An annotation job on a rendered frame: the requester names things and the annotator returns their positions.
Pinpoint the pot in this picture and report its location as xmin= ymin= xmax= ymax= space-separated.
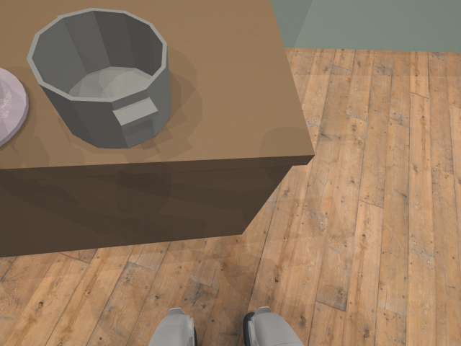
xmin=27 ymin=8 xmax=171 ymax=148

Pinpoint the robot right thigh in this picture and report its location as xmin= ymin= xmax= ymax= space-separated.
xmin=248 ymin=312 xmax=304 ymax=346

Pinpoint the robot left thigh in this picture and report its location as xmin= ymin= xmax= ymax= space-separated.
xmin=148 ymin=314 xmax=194 ymax=346

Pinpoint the lid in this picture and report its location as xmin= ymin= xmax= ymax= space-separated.
xmin=0 ymin=68 xmax=29 ymax=146

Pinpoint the table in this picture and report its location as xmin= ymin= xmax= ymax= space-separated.
xmin=0 ymin=0 xmax=315 ymax=257

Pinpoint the robot thigh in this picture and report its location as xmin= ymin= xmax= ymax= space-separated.
xmin=148 ymin=314 xmax=194 ymax=346
xmin=248 ymin=312 xmax=304 ymax=346

